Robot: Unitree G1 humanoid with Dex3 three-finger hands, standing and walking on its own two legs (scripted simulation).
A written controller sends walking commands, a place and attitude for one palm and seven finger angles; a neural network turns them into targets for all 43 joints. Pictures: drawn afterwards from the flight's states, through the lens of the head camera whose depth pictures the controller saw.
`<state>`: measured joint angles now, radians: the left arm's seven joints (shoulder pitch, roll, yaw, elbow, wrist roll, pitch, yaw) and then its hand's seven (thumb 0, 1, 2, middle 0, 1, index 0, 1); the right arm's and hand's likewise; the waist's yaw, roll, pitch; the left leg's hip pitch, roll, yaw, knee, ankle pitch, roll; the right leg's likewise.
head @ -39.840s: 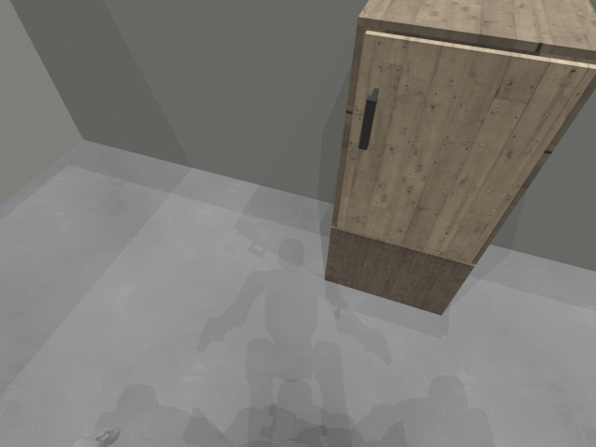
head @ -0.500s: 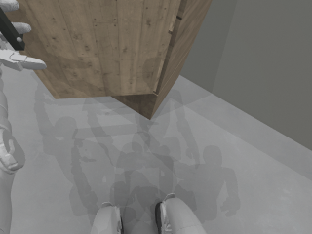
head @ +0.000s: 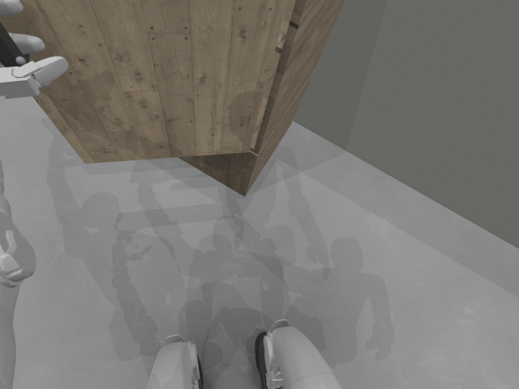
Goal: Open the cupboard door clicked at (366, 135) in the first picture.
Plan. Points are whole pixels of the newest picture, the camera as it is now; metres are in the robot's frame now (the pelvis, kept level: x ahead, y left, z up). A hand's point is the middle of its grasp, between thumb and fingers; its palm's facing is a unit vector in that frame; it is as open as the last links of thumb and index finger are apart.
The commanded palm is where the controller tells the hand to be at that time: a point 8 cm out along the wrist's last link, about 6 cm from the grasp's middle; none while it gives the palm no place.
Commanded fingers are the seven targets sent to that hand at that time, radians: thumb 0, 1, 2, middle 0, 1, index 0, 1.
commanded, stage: close the thumb around the handle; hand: left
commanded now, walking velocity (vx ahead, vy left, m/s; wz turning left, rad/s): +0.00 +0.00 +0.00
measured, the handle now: out of the picture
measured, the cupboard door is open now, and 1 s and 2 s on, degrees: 39 55 81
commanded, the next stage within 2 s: pull the door open along its arc in 0.32 s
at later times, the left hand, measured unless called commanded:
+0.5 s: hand (20, 60) +0.55 +0.24 +0.08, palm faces +0.05 -1.00 -0.01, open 5.5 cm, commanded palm +0.53 +0.28 +0.08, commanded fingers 0.00 0.90 0.90 -0.40 -1.35 -0.40 -1.35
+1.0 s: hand (40, 133) +0.45 +0.21 +0.08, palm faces +0.15 -0.99 +0.05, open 5.7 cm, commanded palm +0.37 +0.25 +0.08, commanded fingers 0.00 0.90 0.90 -0.40 -1.35 -0.40 -1.35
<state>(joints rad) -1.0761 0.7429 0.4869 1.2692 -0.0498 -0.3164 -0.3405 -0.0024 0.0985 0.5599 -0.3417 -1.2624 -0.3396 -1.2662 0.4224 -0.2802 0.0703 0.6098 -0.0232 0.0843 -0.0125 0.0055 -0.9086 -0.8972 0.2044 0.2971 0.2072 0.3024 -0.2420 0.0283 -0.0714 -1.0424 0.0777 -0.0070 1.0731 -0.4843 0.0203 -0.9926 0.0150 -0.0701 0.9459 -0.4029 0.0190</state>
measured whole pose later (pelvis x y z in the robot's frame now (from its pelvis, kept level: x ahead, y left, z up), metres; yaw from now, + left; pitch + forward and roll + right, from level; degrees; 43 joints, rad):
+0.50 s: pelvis +0.00 +0.00 +0.00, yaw +0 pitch +25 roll -5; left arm -1.05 0.73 0.49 1.26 -0.05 -0.32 -0.33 0.01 0.77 0.83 -0.36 -1.35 -0.38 -1.35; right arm 0.42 -0.27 0.07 0.61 -0.02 0.09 -0.01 0.01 -0.91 -0.90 0.20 0.30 0.21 0.30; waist -0.24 0.04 -0.08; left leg -1.03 0.08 0.00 1.07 -0.49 0.02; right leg -0.98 0.02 -0.07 0.94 -0.41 0.02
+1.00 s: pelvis +0.02 +0.00 +0.02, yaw +0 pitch +20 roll -3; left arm -0.43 0.33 0.37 0.62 -0.23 -0.31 -0.14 0.01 0.73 0.75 -0.36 -1.35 -0.38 -1.35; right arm 0.37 -0.26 0.00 0.53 0.02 0.08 0.04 0.01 -0.91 -0.90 0.20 0.30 0.21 0.30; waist -0.10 0.03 -0.14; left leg -0.80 0.07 0.04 0.94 -0.48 0.02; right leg -0.79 0.01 -0.02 0.86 -0.41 0.02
